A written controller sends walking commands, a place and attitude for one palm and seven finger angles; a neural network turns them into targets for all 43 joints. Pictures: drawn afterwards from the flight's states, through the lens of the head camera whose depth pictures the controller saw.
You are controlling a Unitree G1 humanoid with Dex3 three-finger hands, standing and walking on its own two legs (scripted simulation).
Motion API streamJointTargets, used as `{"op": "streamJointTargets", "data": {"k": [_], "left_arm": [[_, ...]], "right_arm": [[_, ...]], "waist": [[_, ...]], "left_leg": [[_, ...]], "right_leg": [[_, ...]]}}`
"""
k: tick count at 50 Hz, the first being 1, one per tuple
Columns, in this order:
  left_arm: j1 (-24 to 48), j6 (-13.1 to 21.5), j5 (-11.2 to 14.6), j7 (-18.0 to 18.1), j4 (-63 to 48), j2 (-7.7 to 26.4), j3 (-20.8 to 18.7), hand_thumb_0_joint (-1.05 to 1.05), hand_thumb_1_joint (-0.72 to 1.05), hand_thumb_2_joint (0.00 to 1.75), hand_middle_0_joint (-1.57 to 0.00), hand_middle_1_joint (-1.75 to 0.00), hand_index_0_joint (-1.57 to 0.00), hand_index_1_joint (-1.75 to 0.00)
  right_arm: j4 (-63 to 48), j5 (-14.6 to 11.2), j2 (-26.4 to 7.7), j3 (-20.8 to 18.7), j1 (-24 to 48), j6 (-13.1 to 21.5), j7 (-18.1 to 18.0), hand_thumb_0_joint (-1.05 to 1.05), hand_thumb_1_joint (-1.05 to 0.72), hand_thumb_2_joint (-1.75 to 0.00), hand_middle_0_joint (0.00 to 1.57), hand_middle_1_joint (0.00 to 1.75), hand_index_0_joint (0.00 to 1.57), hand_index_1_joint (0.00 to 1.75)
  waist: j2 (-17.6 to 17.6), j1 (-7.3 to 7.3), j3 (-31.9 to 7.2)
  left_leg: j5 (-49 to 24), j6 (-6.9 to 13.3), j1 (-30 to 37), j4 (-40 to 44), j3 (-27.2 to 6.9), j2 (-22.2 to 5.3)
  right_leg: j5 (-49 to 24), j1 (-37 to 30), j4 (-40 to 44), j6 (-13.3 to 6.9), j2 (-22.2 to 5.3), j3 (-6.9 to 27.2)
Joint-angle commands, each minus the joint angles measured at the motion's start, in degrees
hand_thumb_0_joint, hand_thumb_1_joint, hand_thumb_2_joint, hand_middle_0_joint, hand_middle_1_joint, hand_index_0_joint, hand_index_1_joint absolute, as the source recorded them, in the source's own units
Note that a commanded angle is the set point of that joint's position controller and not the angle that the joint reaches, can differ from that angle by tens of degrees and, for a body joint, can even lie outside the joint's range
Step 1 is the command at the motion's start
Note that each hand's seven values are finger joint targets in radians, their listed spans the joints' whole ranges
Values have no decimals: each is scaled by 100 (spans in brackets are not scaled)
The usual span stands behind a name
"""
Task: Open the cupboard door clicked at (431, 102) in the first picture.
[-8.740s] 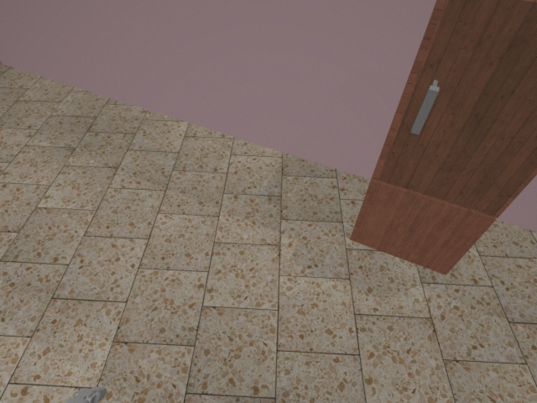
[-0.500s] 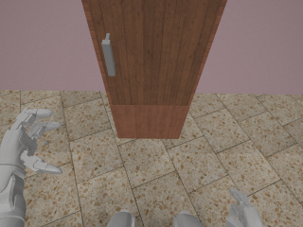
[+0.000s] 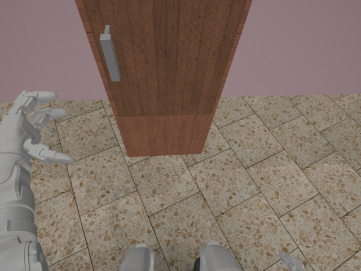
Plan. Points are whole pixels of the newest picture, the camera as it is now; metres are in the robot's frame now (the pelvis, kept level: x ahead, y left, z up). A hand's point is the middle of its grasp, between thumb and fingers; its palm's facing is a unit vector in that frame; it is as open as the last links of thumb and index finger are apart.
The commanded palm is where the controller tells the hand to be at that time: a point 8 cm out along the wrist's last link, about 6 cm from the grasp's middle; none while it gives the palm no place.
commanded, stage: move the hooked fingers beside the handle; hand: left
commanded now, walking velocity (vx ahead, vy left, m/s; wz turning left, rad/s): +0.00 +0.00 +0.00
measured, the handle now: (111, 54) +0.63 +0.20 +0.05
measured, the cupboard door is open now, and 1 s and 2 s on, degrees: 0 0 0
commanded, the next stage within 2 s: slide the fingers in behind the handle in 1.80 s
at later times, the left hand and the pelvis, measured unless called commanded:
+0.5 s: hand (69, 95) +0.48 +0.27 +0.06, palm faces +0.08 -1.00 -0.01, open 14.0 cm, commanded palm +0.47 +0.30 +0.05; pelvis +0.00 +0.01 -0.01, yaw -1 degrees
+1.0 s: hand (83, 67) +0.57 +0.26 +0.06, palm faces +0.08 -1.00 -0.01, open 14.0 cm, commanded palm +0.57 +0.28 +0.05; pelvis +0.00 +0.01 -0.03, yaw -2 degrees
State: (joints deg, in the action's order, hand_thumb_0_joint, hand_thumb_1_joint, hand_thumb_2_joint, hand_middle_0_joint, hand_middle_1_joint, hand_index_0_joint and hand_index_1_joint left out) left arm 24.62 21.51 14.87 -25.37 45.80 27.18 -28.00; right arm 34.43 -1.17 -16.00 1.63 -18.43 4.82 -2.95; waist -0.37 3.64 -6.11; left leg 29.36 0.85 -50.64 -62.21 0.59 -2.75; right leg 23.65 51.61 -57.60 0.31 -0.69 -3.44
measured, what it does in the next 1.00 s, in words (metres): stands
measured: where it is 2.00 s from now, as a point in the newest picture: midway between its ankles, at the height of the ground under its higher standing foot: outside the picture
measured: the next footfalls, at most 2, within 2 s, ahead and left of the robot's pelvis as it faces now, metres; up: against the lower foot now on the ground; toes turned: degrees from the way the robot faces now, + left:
none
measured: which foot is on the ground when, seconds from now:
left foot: down 0.00-1.00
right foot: down 0.00-1.00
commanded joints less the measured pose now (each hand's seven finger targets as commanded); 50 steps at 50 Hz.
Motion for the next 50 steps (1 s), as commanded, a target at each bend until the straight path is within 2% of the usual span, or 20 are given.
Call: {"op": "streamJointTargets", "data": {"k": [1,4,5,8,9,10,12,14,16,20,24,26,28,31,33,34,37,41,48,50], "left_arm": [[2200,460,9,-2,-929,1557,-152,0,-50,30,-30,-120,-30,-120],[2366,451,-82,77,-545,1787,-305,0,-50,30,-30,-120,-30,-120],[2675,468,-140,104,-494,1757,-190,0,-50,30,-30,-120,-30,-120],[3045,535,-226,219,-481,1731,-124,0,-50,30,-30,-120,-30,-120],[3053,538,-299,269,-334,1971,-284,0,-50,30,-30,-120,-30,-120],[3245,523,-321,296,-189,1763,-99,0,-50,30,-30,-120,-30,-120],[3427,522,-388,356,199,2031,-275,0,-50,30,-30,-120,-30,-120],[3451,552,-485,374,430,2346,-472,0,-50,30,-30,-120,-30,-120],[3827,581,-566,360,528,2242,-264,0,-50,30,-30,-120,-30,-120],[4374,628,-609,328,721,2386,-238,0,-50,30,-30,-120,-30,-120],[4445,617,-631,320,723,2541,-360,0,-50,30,-30,-120,-30,-120],[4604,503,-669,339,1000,2329,-156,0,-50,30,-30,-120,-30,-120],[4829,449,-729,401,1138,2650,-318,0,-50,30,-30,-120,-30,-120],[5322,455,-896,509,1052,2804,-272,0,-50,30,-30,-120,-30,-120],[5454,525,-914,574,1019,2934,-365,0,-50,30,-30,-120,-30,-120],[5359,515,-955,590,1158,3028,-449,0,-50,30,-30,-120,-30,-120],[5619,391,-1073,591,1478,3191,-386,0,-50,30,-30,-120,-30,-120],[5827,304,-1197,590,1584,3491,-484,0,-50,30,-30,-120,-30,-120],[6557,171,-1371,592,1799,3847,-463,0,-50,30,-30,-120,-30,-120],[6661,96,-1475,595,1903,3805,-347,0,-50,30,-30,-120,-30,-120]], "right_arm": [[-466,8,-930,-419,-438,133,-93,0,-90,-90,20,30,20,30],[-411,27,-964,-412,-548,39,-75,0,-90,-90,20,30,20,30],[-389,28,-963,-397,-541,11,-77,0,-90,-90,20,30,20,30],[-377,59,-961,-409,-624,-61,-53,0,-90,-90,20,30,20,30],[-337,69,-987,-408,-680,-103,-46,0,-90,-90,20,30,20,30],[-321,75,-957,-390,-694,-127,-37,0,-90,-90,20,30,20,30],[-277,91,-983,-368,-723,-193,-25,0,-90,-90,20,30,20,30],[-314,108,-1011,-349,-785,-269,-24,0,-90,-90,20,30,20,30],[-307,123,-992,-324,-793,-320,-9,0,-90,-90,20,30,20,30],[-249,155,-1052,-314,-907,-420,3,0,-90,-90,20,30,20,30],[-197,200,-1094,-329,-1073,-521,23,0,-90,-90,20,30,20,30],[-150,203,-1074,-309,-1118,-582,41,0,-90,-90,20,30,20,30],[-146,214,-1119,-276,-1176,-636,20,0,-90,-90,20,30,20,30],[-137,252,-1117,-260,-1258,-687,25,0,-90,-90,20,30,20,30],[-134,282,-1125,-245,-1332,-707,46,0,-90,-90,20,30,20,30],[-130,295,-1141,-244,-1376,-739,59,0,-90,-90,20,30,20,30],[-143,286,-1158,-184,-1407,-812,69,0,-90,-90,20,30,20,30],[-190,308,-1172,-146,-1530,-889,89,0,-90,-90,20,30,20,30],[-169,347,-1227,-66,-1741,-967,107,0,-90,-90,20,30,20,30],[-153,360,-1225,-48,-1785,-1004,128,0,-90,-90,20,30,20,30]], "waist": [[-588,63,-2237],[-512,47,-2303],[-528,122,-2248],[-798,148,-2401],[-752,106,-2506],[-726,222,-2465],[-583,239,-2266],[-546,211,-2392],[-720,323,-2358],[-811,490,-2527],[-1044,459,-2979],[-909,600,-2714],[-820,633,-2557],[-1034,750,-2850],[-1224,745,-2963],[-1112,742,-3071],[-1106,870,-2798],[-1259,911,-3036],[-1436,1201,-3162],[-1730,1236,-3200]], "left_leg": [[-2121,-22,1192,896,-217,151],[-2067,-18,1097,868,-230,153],[-2017,-17,1068,870,-254,144],[-2179,-36,1353,856,-303,127],[-2281,-54,1358,851,-325,112],[-2252,-38,1333,806,-311,115],[-1944,-6,981,774,-273,125],[-2011,16,871,733,-250,137],[-1951,18,883,697,-261,126],[-2076,15,1015,587,-345,85],[-2727,-35,1408,509,-419,45],[-2626,-19,1258,472,-432,30],[-2378,17,980,484,-443,46],[-2472,23,1066,389,-454,43],[-2661,-2,1170,341,-483,32],[-2761,-3,1186,319,-495,21],[-2477,44,801,289,-453,29],[-2653,63,769,176,-453,18],[-2805,85,724,-16,-552,-26],[-2952,46,851,-61,-570,-44]], "right_leg": [[-1339,-1201,492,-149,215,113],[-1277,-1197,471,-153,224,118],[-1236,-1113,462,-146,213,109],[-1193,-905,444,-171,232,74],[-1245,-950,419,-167,226,72],[-1256,-857,417,-141,228,70],[-1152,-910,436,-130,223,101],[-1271,-1027,392,-130,229,135],[-1210,-855,381,-125,223,133],[-1185,-593,328,-118,245,117],[-1450,-511,258,-121,257,71],[-1382,-334,276,-102,266,41],[-1308,-397,284,-109,267,55],[-1360,-312,247,-92,266,80],[-1440,-262,193,-123,280,61],[-1510,-315,191,-113,289,58],[-1448,-317,211,-84,280,89],[-1635,-355,156,-93,308,100],[-1689,-53,48,-100,340,51],[-1650,185,28,-105,335,19]]}}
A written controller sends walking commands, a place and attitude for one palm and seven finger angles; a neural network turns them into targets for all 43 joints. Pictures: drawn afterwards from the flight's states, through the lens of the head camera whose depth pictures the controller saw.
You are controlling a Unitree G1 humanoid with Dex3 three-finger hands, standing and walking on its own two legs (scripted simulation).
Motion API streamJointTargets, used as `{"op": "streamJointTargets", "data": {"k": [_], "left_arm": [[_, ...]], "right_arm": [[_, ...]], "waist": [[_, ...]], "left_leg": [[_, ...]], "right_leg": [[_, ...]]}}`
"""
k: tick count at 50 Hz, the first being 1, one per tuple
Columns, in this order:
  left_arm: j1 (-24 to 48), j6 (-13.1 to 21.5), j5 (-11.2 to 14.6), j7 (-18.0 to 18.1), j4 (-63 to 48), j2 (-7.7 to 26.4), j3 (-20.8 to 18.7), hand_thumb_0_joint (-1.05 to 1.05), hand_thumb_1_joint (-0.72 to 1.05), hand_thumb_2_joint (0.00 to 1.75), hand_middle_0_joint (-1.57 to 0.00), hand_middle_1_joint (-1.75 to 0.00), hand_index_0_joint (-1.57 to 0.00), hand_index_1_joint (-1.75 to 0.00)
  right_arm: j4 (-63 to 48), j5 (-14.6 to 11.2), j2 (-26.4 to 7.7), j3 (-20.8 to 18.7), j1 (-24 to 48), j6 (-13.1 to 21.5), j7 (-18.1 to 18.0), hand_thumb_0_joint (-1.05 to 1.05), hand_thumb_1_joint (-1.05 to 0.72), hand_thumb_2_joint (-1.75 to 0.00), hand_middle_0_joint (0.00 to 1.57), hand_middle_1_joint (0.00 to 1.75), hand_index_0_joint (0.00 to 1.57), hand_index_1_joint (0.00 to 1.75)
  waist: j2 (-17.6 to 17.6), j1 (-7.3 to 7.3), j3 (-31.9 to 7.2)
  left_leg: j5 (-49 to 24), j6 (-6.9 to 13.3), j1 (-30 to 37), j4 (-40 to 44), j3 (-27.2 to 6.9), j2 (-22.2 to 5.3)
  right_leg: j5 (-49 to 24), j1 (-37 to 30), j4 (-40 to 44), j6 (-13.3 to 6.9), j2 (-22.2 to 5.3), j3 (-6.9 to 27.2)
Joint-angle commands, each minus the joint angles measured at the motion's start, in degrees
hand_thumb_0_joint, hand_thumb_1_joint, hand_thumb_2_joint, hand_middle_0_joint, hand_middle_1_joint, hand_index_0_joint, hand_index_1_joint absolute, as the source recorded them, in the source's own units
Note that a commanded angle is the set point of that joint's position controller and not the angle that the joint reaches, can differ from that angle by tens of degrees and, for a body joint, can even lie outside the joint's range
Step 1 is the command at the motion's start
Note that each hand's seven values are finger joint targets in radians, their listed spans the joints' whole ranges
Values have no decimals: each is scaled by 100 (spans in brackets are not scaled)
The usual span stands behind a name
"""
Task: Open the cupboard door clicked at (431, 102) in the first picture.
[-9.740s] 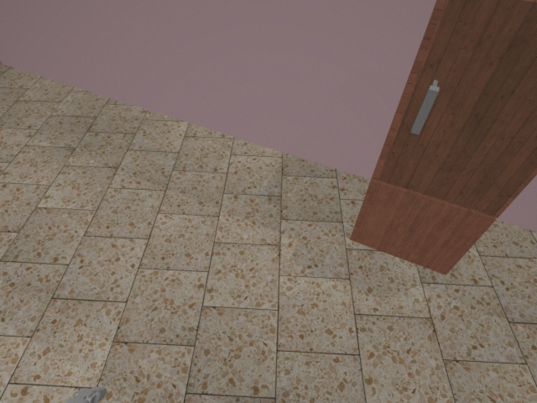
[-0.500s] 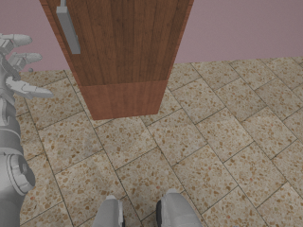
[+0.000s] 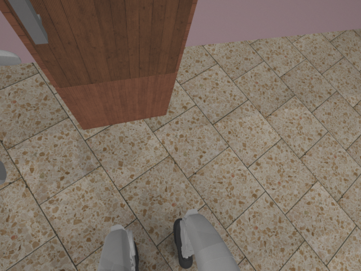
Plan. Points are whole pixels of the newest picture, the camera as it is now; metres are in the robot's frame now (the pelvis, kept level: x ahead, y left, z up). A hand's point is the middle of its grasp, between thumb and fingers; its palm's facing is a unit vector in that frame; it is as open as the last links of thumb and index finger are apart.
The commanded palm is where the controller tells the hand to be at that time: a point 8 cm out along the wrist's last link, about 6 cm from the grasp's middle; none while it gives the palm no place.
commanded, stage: move the hooked fingers beside the handle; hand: left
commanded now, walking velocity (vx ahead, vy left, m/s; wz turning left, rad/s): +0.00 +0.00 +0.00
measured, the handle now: (24, 1) +0.62 +0.21 +0.08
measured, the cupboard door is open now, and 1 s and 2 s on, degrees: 0 0 0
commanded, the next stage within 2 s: slide the fingers in behind the handle in 0.80 s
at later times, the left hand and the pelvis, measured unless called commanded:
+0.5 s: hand out of the picture +0.57 +0.28 +0.08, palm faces +0.12 -0.99 -0.01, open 14.0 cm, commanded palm +0.55 +0.29 +0.07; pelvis +0.02 +0.01 +0.01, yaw +0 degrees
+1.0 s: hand out of the picture +0.57 +0.27 +0.07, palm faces +0.11 -0.99 +0.00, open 14.0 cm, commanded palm +0.55 +0.29 +0.07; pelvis +0.01 +0.00 +0.00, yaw +0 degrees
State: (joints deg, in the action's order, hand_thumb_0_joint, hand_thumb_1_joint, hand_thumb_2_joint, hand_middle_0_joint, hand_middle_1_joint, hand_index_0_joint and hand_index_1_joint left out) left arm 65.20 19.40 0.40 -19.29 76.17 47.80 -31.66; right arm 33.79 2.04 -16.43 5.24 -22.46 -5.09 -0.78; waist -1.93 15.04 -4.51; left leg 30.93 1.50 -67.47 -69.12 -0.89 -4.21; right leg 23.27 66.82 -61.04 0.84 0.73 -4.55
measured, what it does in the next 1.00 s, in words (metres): stands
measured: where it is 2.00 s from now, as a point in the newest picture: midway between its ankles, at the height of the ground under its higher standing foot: (158, 262)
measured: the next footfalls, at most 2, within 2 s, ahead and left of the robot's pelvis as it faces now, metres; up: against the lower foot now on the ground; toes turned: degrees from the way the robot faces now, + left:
none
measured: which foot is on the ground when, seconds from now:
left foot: down 0.00-1.00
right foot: down 0.00-1.00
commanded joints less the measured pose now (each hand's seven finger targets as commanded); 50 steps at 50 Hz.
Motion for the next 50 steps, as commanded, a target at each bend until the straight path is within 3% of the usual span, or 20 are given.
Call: {"op": "streamJointTargets", "data": {"k": [1,2,6,9,12,14,15,17,20,21,23,25,27,32,34,40,43,44,47,50], "left_arm": [[2492,245,-32,-12,-974,1736,5,0,-50,30,-30,-120,-30,-120],[2437,203,-10,-21,-992,1738,-4,0,-50,30,-30,-120,-30,-120],[2152,167,13,-84,-1419,1685,-68,0,-50,30,-30,-120,-30,-120],[2063,217,130,-49,-1832,1864,-370,0,-50,30,-30,-120,-30,-120],[1934,236,141,30,-1897,1897,-474,0,-50,30,-30,-120,-30,-120],[1970,307,94,59,-2071,1854,-396,0,-50,30,-30,-120,-30,-120],[1956,307,102,68,-1985,1614,-237,0,-50,30,-30,-120,-30,-120],[1924,297,143,72,-1812,1602,-236,0,-50,30,-30,-120,-30,-120],[1958,342,136,26,-1882,1466,-122,0,-50,30,-30,-120,-30,-120],[1778,316,150,9,-1724,1292,-16,0,-50,30,-30,-120,-30,-120],[1821,301,211,-6,-1599,1152,47,0,-50,30,-30,-120,-30,-120],[1782,313,245,-20,-1657,1192,6,0,-50,30,-30,-120,-30,-120],[1715,285,260,-20,-1477,1015,118,0,-50,30,-30,-120,-30,-120],[1934,441,155,78,-1647,1457,-113,0,-50,30,-30,-120,-30,-120],[1895,541,150,73,-1849,1585,-227,0,-50,30,-30,-120,-30,-120],[2130,385,196,-20,-1622,1237,124,0,-50,30,-30,-120,-30,-120],[2294,399,204,3,-1689,1293,59,0,-50,30,-30,-120,-30,-120],[2242,397,180,23,-1612,1483,-79,0,-50,30,-30,-120,-30,-120],[2179,330,154,25,-1419,1354,59,0,-50,30,-30,-120,-30,-120],[2140,360,151,34,-1676,1359,25,0,-50,30,-30,-120,-30,-120]], "right_arm": [[-84,43,-1182,-394,-1415,-35,-74,0,-90,-90,20,30,20,30],[-113,43,-1195,-389,-1433,-48,-67,0,-90,-90,20,30,20,30],[-162,60,-1172,-435,-1543,-139,-7,0,-90,-90,20,30,20,30],[-174,69,-1180,-481,-1584,-183,26,0,-90,-90,20,30,20,30],[-173,66,-1151,-497,-1574,-192,58,0,-90,-90,20,30,20,30],[-171,60,-1127,-491,-1545,-197,74,0,-90,-90,20,30,20,30],[-127,55,-1109,-501,-1530,-192,86,0,-90,-90,20,30,20,30],[-92,52,-1120,-494,-1525,-197,74,0,-90,-90,20,30,20,30],[-56,57,-1106,-511,-1541,-199,54,0,-90,-90,20,30,20,30],[-53,45,-1092,-504,-1527,-197,66,0,-90,-90,20,30,20,30],[-19,49,-1102,-510,-1540,-213,50,0,-90,-90,20,30,20,30],[-51,53,-1115,-516,-1517,-218,46,0,-90,-90,20,30,20,30],[-76,43,-1091,-502,-1458,-209,49,0,-90,-90,20,30,20,30],[-137,57,-1108,-488,-1400,-188,37,0,-90,-90,20,30,20,30],[-149,62,-1111,-507,-1399,-174,47,0,-90,-90,20,30,20,30],[-87,21,-1126,-472,-1341,-209,25,0,-90,-90,20,30,20,30],[-68,45,-1133,-471,-1377,-172,8,0,-90,-90,20,30,20,30],[-47,49,-1152,-469,-1390,-173,0,0,-90,-90,20,30,20,30],[-64,48,-1124,-431,-1378,-153,14,0,-90,-90,20,30,20,30],[-74,64,-1123,-451,-1421,-159,36,0,-90,-90,20,30,20,30]], "waist": [[-1478,96,-3208],[-1366,105,-3234],[-1766,-76,-3681],[-1633,-141,-3885],[-1478,-168,-3737],[-1737,-200,-3757],[-1738,-137,-3592],[-1413,-72,-3339],[-1721,-95,-3461],[-1719,-99,-3321],[-1485,-2,-3124],[-1468,-67,-3247],[-1293,-5,-3057],[-1405,-67,-3285],[-1661,-159,-3586],[-1516,20,-3206],[-1600,44,-3418],[-1533,-1,-3433],[-1392,43,-3264],[-1622,-52,-3551]], "left_leg": [[-3064,-18,2464,633,-442,91],[-3044,1,2410,644,-435,85],[-3721,-80,2941,676,-473,48],[-3967,-78,3092,691,-483,16],[-3805,-40,2931,726,-418,37],[-3912,-71,3115,758,-425,31],[-3896,-80,3196,766,-432,26],[-3601,-30,2916,792,-392,42],[-3948,-88,3264,801,-449,31],[-3995,-102,3298,814,-450,28],[-3981,-87,3298,823,-491,10],[-3955,-92,3220,820,-464,29],[-3717,-50,2938,790,-397,56],[-3551,-45,2780,711,-370,93],[-3895,-92,3076,676,-403,69],[-3511,-85,3024,722,-475,50],[-3477,-67,3037,673,-493,66],[-3482,-80,2997,660,-493,63],[-3182,-27,2623,655,-422,89],[-3489,-77,2958,681,-475,68]], "right_leg": [[-1540,-1283,388,-160,204,98],[-1580,-1381,392,-147,210,102],[-1886,-1422,359,-179,227,58],[-2082,-1616,377,-172,253,53],[-2150,-1818,448,-163,284,77],[-2122,-1744,458,-176,279,84],[-2026,-1583,495,-177,291,58],[-2005,-1733,560,-160,302,83],[-2016,-1568,546,-176,281,54],[-1964,-1474,575,-182,289,38],[-1929,-1372,589,-180,290,3],[-1985,-1502,574,-174,281,24],[-2027,-1554,572,-164,277,46],[-2051,-1708,465,-183,262,103],[-2159,-1703,404,-198,264,98],[-1763,-1352,476,-167,270,43],[-1758,-1312,434,-186,266,52],[-1757,-1353,432,-180,262,53],[-1769,-1522,446,-169,265,81],[-1838,-1478,408,-194,269,46]]}}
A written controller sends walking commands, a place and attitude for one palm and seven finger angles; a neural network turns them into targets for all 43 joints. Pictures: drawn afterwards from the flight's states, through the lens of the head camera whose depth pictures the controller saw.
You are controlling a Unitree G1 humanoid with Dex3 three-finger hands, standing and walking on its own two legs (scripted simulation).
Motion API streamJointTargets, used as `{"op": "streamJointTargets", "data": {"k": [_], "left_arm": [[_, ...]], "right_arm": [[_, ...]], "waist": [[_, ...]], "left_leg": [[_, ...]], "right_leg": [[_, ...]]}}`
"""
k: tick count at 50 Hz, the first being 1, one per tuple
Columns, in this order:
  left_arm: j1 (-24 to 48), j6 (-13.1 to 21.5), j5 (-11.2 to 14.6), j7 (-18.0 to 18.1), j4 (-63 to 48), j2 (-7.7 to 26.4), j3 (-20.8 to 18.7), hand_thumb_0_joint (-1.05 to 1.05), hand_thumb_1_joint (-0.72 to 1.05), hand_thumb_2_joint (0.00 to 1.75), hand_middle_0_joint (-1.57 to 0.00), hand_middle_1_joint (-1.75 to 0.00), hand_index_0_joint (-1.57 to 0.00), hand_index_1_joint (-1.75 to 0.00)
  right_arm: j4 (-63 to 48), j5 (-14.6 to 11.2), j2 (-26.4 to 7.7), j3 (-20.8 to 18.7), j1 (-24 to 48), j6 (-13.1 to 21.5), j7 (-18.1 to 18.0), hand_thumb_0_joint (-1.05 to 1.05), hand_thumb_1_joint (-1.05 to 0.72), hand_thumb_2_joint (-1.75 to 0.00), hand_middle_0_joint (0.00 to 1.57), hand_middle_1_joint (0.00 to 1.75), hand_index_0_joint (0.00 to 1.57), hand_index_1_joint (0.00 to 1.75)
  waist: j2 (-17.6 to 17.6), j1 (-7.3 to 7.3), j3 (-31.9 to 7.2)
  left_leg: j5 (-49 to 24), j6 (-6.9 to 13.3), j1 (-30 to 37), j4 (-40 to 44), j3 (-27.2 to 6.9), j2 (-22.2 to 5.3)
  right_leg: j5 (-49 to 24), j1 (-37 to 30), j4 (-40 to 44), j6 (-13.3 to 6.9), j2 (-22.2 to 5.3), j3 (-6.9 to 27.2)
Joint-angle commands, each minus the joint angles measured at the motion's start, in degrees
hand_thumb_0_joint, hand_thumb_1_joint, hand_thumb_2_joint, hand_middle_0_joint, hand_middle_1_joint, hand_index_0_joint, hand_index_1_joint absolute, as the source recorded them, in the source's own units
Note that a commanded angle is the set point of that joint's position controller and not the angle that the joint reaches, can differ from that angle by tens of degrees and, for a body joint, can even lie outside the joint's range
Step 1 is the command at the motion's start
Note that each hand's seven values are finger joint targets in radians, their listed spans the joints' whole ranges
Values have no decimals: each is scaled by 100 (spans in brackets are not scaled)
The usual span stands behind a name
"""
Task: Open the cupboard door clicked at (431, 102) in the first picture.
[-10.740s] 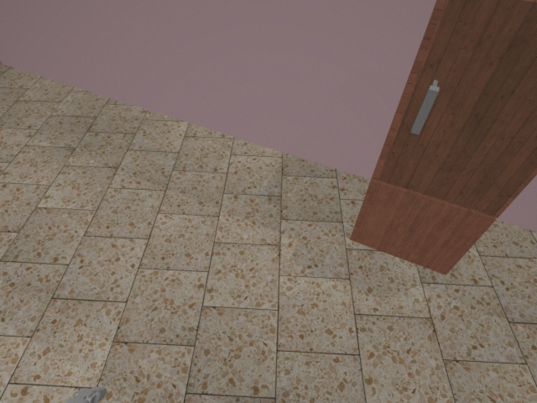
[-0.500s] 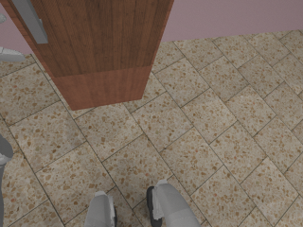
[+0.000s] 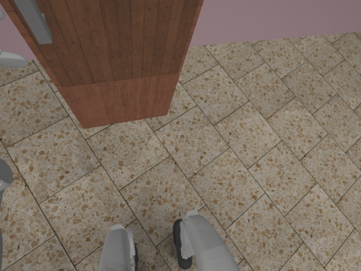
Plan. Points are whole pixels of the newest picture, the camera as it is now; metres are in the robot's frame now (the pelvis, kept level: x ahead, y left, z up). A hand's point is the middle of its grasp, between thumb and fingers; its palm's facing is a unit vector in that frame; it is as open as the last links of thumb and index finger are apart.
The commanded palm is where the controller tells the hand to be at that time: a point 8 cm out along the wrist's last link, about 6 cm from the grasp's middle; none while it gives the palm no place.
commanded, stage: slide the fingers in behind the handle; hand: left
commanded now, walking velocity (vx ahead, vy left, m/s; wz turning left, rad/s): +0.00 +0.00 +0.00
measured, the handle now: (29, 1) +0.62 +0.21 +0.08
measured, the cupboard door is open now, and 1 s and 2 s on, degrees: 0 0 0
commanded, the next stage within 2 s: close the thumb around the handle in 1.50 s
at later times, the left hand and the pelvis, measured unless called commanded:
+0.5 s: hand (14, 28) +0.56 +0.23 +0.07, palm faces +0.11 -0.99 -0.01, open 14.0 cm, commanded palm +0.55 +0.25 +0.07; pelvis +0.00 +0.00 +0.00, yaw +0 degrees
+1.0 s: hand (28, 27) +0.57 +0.22 +0.07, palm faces +0.14 -0.99 -0.01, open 13.8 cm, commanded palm +0.55 +0.22 +0.07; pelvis +0.00 -0.01 +0.00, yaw +1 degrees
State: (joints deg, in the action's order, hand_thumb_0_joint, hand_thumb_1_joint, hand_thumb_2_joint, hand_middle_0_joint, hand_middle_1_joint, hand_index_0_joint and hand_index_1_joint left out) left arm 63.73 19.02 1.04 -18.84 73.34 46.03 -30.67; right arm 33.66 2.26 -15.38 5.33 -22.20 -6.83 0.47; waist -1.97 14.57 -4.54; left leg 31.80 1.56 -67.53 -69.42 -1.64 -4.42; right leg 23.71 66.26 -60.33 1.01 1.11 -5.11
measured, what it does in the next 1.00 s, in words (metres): stands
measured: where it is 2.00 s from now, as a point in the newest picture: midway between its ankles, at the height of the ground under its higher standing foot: (158, 263)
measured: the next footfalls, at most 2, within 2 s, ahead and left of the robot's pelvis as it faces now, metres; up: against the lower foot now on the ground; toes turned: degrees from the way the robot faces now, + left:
none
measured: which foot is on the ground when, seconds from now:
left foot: down 0.00-1.00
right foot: down 0.00-1.00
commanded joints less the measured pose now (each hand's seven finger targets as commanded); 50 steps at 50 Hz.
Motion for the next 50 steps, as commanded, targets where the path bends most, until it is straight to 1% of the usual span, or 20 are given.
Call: {"op": "streamJointTargets", "data": {"k": [1,2,3,8,14,16,18,21,24,26,28,29,30,34,37,40,42,45,48,50], "left_arm": [[2197,382,79,-2,-1353,1412,8,0,-50,30,-30,-120,-30,-120],[2223,336,128,7,-1225,1183,133,0,-50,30,-30,-120,-30,-120],[2298,351,154,34,-1241,1277,29,0,-50,30,-30,-120,-30,-120],[2248,405,59,240,-1382,1435,-149,0,-50,30,-30,-120,-30,-120],[2127,524,70,357,-1573,1249,-110,0,-50,30,-30,-120,-30,-120],[2211,475,68,384,-1449,935,133,0,-50,30,-30,-120,-30,-120],[2370,487,53,429,-1435,897,184,0,-50,30,-30,-120,-30,-120],[2412,554,71,534,-1514,957,61,0,-50,30,-30,-120,-30,-120],[2405,568,16,591,-1299,548,362,0,-50,30,-30,-120,-30,-120],[2489,530,3,654,-1204,539,376,0,-50,30,-30,-120,-30,-120],[2585,579,-24,719,-1372,662,277,0,-50,30,-30,-120,-30,-120],[2681,586,-36,750,-1378,557,343,0,-50,30,-30,-120,-30,-120],[2615,613,-39,789,-1399,620,254,0,-50,30,-30,-120,-30,-120],[2678,602,-78,801,-1268,299,558,0,-50,30,-30,-120,-30,-120],[2725,536,-44,814,-1120,514,365,0,-50,30,-30,-120,-30,-120],[2873,555,-119,833,-1197,432,504,0,-50,30,-30,-120,-30,-120],[2894,505,-117,837,-1115,281,633,0,-50,30,-30,-120,-30,-120],[2940,523,-76,829,-1272,173,656,0,-50,30,-30,-120,-30,-120],[3070,492,-37,840,-1179,-93,829,0,-50,30,-30,-120,-30,-120],[3016,494,-22,872,-1223,75,678,0,-50,30,-30,-120,-30,-120]], "right_arm": [[-66,33,-1209,-469,-1429,7,-80,0,-90,-90,20,30,20,30],[-56,28,-1199,-462,-1412,15,-67,0,-90,-90,20,30,20,30],[-35,32,-1210,-462,-1442,15,-74,0,-90,-90,20,30,20,30],[-61,57,-1214,-486,-1498,37,-47,0,-90,-90,20,30,20,30],[-63,67,-1186,-526,-1492,35,-9,0,-90,-90,20,30,20,30],[-40,58,-1156,-513,-1456,44,5,0,-90,-90,20,30,20,30],[-19,59,-1166,-513,-1464,47,-11,0,-90,-90,20,30,20,30],[19,95,-1176,-539,-1498,78,-17,0,-90,-90,20,30,20,30],[68,101,-1135,-534,-1483,85,9,0,-90,-90,20,30,20,30],[62,105,-1150,-531,-1482,93,7,0,-90,-90,20,30,20,30],[29,122,-1156,-530,-1494,105,-2,0,-90,-90,20,30,20,30],[51,137,-1132,-534,-1504,114,9,0,-90,-90,20,30,20,30],[53,143,-1132,-544,-1530,114,21,0,-90,-90,20,30,20,30],[91,131,-1120,-542,-1505,120,34,0,-90,-90,20,30,20,30],[72,126,-1135,-528,-1495,131,14,0,-90,-90,20,30,20,30],[87,136,-1107,-521,-1511,162,15,0,-90,-90,20,30,20,30],[117,140,-1110,-515,-1524,170,20,0,-90,-90,20,30,20,30],[131,161,-1105,-538,-1565,184,39,0,-90,-90,20,30,20,30],[183,163,-1088,-537,-1570,193,50,0,-90,-90,20,30,20,30],[180,168,-1109,-547,-1570,201,48,0,-90,-90,20,30,20,30]], "waist": [[-1665,-13,-3455],[-1514,67,-3277],[-1442,83,-3193],[-1482,-12,-3376],[-1495,-70,-3549],[-1385,21,-3233],[-1472,51,-3153],[-1366,38,-3395],[-1443,103,-3152],[-1246,155,-3029],[-1418,76,-3307],[-1503,123,-3387],[-1387,72,-3420],[-1275,219,-3233],[-1109,191,-3225],[-1339,210,-3354],[-1214,278,-3213],[-1382,243,-3506],[-1316,351,-3241],[-1353,261,-3380]], "left_leg": [[-3572,-91,2990,724,-384,89],[-3352,-65,2835,721,-364,97],[-3343,-60,2838,747,-411,84],[-3375,-71,2870,764,-399,100],[-3616,-95,3029,776,-358,101],[-3336,-71,2865,808,-341,105],[-3187,-76,2896,841,-370,117],[-3324,-90,2990,812,-384,118],[-3335,-115,3046,810,-404,107],[-3085,-79,2847,828,-387,125],[-3175,-77,2918,789,-378,145],[-3331,-101,3017,760,-392,139],[-3397,-102,2984,744,-379,140],[-3179,-59,2803,717,-343,153],[-2842,-17,2475,717,-302,184],[-2856,-16,2563,676,-287,197],[-2777,-8,2532,689,-319,185],[-3023,-33,2743,657,-336,191],[-2898,-27,2703,675,-367,190],[-2831,-25,2652,670,-326,205]], "right_leg": [[-1836,-1363,361,-215,232,98],[-1743,-1310,395,-200,237,98],[-1725,-1285,385,-213,239,67],[-1742,-1366,360,-224,246,83],[-1957,-1549,377,-215,240,108],[-1784,-1429,421,-199,244,93],[-1620,-1303,432,-215,239,92],[-1720,-1401,424,-204,227,97],[-1604,-1127,418,-209,223,63],[-1525,-1185,448,-194,215,80],[-1603,-1238,377,-222,201,107],[-1691,-1196,352,-213,198,94],[-1781,-1309,355,-210,201,98],[-1765,-1266,382,-191,193,132],[-1654,-1461,396,-184,198,163],[-1646,-1368,367,-188,185,172],[-1564,-1294,393,-181,188,154],[-1730,-1319,358,-203,188,143],[-1605,-1162,392,-209,195,118],[-1595,-1290,409,-209,191,148]]}}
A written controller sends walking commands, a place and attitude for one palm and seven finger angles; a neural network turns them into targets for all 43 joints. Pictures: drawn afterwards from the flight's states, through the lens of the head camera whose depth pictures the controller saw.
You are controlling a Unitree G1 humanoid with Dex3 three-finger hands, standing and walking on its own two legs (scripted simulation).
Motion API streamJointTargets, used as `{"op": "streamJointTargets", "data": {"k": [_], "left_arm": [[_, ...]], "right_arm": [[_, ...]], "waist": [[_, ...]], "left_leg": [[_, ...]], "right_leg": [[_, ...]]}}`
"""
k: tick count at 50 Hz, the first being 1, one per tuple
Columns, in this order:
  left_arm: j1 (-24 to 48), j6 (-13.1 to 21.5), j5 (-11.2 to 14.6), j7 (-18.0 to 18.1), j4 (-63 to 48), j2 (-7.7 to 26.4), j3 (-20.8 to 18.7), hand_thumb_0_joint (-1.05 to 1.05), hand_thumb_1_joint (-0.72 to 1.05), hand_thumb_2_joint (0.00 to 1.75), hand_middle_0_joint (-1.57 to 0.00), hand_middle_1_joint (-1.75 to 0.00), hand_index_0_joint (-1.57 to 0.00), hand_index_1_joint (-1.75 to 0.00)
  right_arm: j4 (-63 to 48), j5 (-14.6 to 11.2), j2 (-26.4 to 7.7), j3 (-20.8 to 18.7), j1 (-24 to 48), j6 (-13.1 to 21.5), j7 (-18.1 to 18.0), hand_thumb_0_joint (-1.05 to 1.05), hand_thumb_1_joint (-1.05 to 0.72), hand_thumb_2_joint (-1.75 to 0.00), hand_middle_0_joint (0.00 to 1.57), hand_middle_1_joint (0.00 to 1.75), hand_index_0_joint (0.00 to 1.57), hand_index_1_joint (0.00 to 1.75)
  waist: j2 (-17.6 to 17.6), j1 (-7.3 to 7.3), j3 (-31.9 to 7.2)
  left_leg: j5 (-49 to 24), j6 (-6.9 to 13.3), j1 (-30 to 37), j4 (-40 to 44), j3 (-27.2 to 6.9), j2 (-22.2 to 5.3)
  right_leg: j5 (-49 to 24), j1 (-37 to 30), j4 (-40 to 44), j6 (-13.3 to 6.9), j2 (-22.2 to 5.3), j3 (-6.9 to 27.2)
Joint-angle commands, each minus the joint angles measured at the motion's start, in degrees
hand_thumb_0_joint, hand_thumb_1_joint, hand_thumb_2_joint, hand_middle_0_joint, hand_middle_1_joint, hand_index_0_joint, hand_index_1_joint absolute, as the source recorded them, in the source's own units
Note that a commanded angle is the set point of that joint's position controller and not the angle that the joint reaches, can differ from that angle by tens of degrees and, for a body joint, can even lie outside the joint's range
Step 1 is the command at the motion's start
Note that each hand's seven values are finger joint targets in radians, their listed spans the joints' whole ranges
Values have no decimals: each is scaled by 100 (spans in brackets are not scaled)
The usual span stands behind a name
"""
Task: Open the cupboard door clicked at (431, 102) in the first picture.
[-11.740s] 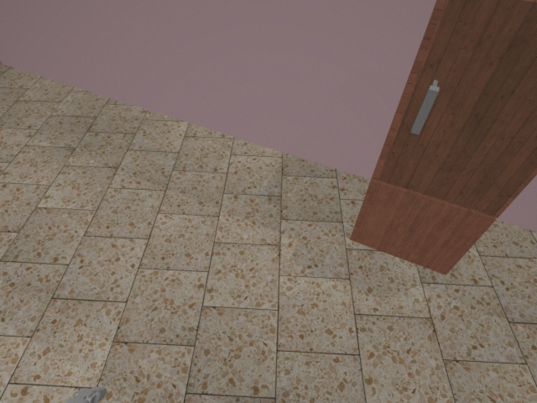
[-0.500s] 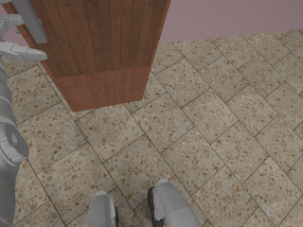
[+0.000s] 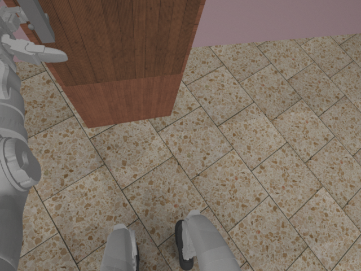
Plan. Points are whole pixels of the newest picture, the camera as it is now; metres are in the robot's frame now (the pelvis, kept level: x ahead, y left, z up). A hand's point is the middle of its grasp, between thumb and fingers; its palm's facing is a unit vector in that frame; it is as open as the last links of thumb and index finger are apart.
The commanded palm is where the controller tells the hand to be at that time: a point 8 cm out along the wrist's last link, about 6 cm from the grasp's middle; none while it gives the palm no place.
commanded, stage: slide the fingers in behind the handle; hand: left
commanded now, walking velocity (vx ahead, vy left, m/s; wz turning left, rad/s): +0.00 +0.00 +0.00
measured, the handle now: (32, 0) +0.62 +0.21 +0.08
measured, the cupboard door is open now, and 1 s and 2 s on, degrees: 0 0 20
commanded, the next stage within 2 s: close the thumb around the handle in 0.50 s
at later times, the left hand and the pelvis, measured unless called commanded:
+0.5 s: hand (43, 26) +0.58 +0.19 +0.07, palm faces +0.10 -0.99 +0.00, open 13.8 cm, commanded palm +0.56 +0.21 +0.07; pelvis +0.00 +0.00 +0.00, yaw +0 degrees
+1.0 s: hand (47, 25) +0.58 +0.19 +0.07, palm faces +0.11 -0.99 -0.01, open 9.4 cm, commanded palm +0.56 +0.21 +0.07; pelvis +0.00 +0.00 +0.00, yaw -1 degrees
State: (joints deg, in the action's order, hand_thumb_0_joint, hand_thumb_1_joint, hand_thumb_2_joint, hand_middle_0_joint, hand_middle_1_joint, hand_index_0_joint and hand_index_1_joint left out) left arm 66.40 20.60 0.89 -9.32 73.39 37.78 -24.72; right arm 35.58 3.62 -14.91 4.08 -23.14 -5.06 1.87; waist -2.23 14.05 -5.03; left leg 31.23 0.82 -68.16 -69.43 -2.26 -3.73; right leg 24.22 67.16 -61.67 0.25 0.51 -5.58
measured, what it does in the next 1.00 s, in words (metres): stands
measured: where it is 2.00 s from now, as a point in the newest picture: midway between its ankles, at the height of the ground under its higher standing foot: (159, 263)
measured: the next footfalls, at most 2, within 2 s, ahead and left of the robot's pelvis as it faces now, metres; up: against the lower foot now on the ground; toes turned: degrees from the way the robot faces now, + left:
none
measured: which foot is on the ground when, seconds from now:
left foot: down 0.00-1.00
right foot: down 0.00-1.00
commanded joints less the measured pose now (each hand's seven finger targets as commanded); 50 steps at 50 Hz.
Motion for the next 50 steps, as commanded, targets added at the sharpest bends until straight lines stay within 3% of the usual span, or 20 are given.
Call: {"op": "streamJointTargets", "data": {"k": [1,5,7,9,13,14,19,21,25,27,30,34,36,38,42,44,45,47,49,50], "left_arm": [[2720,320,-17,-59,-1179,862,130,0,-50,30,-30,-120,-30,-120],[2875,407,-105,46,-1297,536,385,0,-50,30,-30,-120,-30,-120],[2945,368,-111,102,-1155,570,360,0,-50,30,-30,-120,-30,-120],[3064,414,-87,148,-1267,716,233,0,-50,30,-30,-120,-30,-120],[3132,409,-98,159,-1094,327,511,0,-50,30,-30,-120,-30,-120],[3143,445,-116,182,-1199,583,335,0,-50,30,-30,-120,-30,-120],[2996,542,-83,168,-1373,424,390,0,-50,30,-30,-120,-30,-120],[2971,512,-54,171,-1273,305,468,0,-50,30,-30,-120,-30,-120],[2861,473,-93,305,-1130,743,74,0,-50,30,-30,-120,-30,-120],[2842,481,-241,364,-1043,762,166,0,-50,30,-30,-120,-30,-120],[2697,578,-261,352,-1304,943,9,0,-50,30,-30,-120,-30,-120],[2607,545,-95,258,-1233,644,140,0,-28,40,-32,-122,-32,-122],[2619,499,-64,266,-1138,722,64,0,-16,44,-32,-124,-32,-124],[2631,537,-97,326,-1220,1076,-217,0,-5,49,-33,-125,-33,-125],[2517,581,-153,323,-1387,851,-19,0,17,59,-35,-127,-35,-127],[2409,585,-107,315,-1286,980,-181,0,28,64,-36,-128,-36,-128],[2370,604,-101,296,-1405,1087,-253,0,34,66,-36,-129,-36,-129],[2238,568,-87,277,-1306,968,-183,0,45,71,-37,-130,-37,-130],[2324,602,-111,286,-1402,1068,-222,0,56,76,-38,-131,-38,-131],[2308,589,-112,281,-1337,861,-82,0,62,78,-38,-132,-38,-132]], "right_arm": [[-24,28,-1149,-414,-1462,31,-92,0,-90,-90,20,30,20,30],[25,57,-1106,-433,-1470,49,-45,0,-90,-90,20,30,20,30],[65,66,-1132,-427,-1479,53,-46,0,-90,-90,20,30,20,30],[53,75,-1158,-429,-1500,61,-55,0,-90,-90,20,30,20,30],[87,84,-1129,-426,-1514,95,-47,0,-90,-90,20,30,20,30],[95,92,-1167,-436,-1521,90,-51,0,-90,-90,20,30,20,30],[98,106,-1141,-463,-1531,86,-8,0,-90,-90,20,30,20,30],[113,96,-1132,-467,-1511,61,-6,0,-90,-90,20,30,20,30],[32,92,-1142,-423,-1510,62,-18,0,-90,-90,20,30,20,30],[11,90,-1112,-401,-1495,62,-9,0,-90,-90,20,30,20,30],[-62,84,-1117,-424,-1492,46,-10,0,-90,-90,20,30,20,30],[-44,48,-1115,-445,-1470,25,-8,0,-90,-90,20,30,20,30],[-57,44,-1120,-429,-1440,31,-20,0,-90,-90,20,30,20,30],[-81,61,-1143,-423,-1477,39,-45,0,-90,-90,20,30,20,30],[-83,60,-1107,-446,-1465,31,-16,0,-90,-90,20,30,20,30],[-85,49,-1127,-453,-1465,25,-25,0,-90,-90,20,30,20,30],[-122,43,-1122,-454,-1458,20,-30,0,-90,-90,20,30,20,30],[-139,25,-1103,-446,-1420,24,-24,0,-90,-90,20,30,20,30],[-141,24,-1112,-444,-1427,13,-38,0,-90,-90,20,30,20,30],[-129,25,-1091,-448,-1419,18,-28,0,-90,-90,20,30,20,30]], "waist": [[-1258,341,-3338],[-1554,356,-3333],[-1350,426,-3093],[-1482,397,-3342],[-1348,517,-3083],[-1420,444,-3201],[-1589,356,-3497],[-1463,400,-3302],[-1244,294,-3228],[-1219,338,-3042],[-1260,215,-3409],[-1212,275,-3290],[-1202,256,-3194],[-1108,193,-3366],[-1224,198,-3458],[-1050,179,-3460],[-1187,95,-3525],[-1008,102,-3373],[-1139,91,-3417],[-1148,123,-3369]], "left_leg": [[-2728,60,2654,672,-259,143],[-2867,1,2984,696,-335,128],[-2694,25,2825,705,-339,122],[-2863,9,2975,708,-365,128],[-2754,19,2939,725,-398,124],[-2794,-5,2999,730,-422,111],[-3184,-52,3295,698,-416,111],[-3085,-56,3242,740,-420,105],[-2864,7,2801,731,-335,144],[-2751,31,2627,746,-299,153],[-2974,22,2761,724,-278,152],[-3050,-8,2901,746,-305,125],[-2828,11,2713,765,-266,147],[-2853,43,2610,729,-245,158],[-3134,9,2836,713,-230,136],[-3106,22,2697,695,-214,136],[-3128,7,2701,724,-192,149],[-2963,39,2531,738,-149,160],[-3039,21,2632,755,-178,152],[-3004,21,2666,753,-170,157]], "right_leg": [[-1640,-1406,537,-128,255,197],[-1528,-1093,507,-151,248,129],[-1433,-1072,552,-139,251,131],[-1514,-1088,518,-150,248,136],[-1408,-900,528,-149,250,104],[-1399,-925,521,-153,239,105],[-1612,-1003,501,-174,251,95],[-1551,-1001,541,-162,260,81],[-1568,-1236,508,-149,255,124],[-1559,-1290,523,-143,247,146],[-1773,-1513,470,-150,246,172],[-1775,-1374,500,-137,264,139],[-1657,-1428,526,-129,260,160],[-1785,-1610,477,-133,259,201],[-1957,-1587,472,-125,253,192],[-2020,-1696,460,-118,255,206],[-2072,-1811,452,-126,248,218],[-2046,-1887,490,-116,257,234],[-2042,-1821,466,-121,246,226],[-1983,-1737,485,-117,252,218]]}}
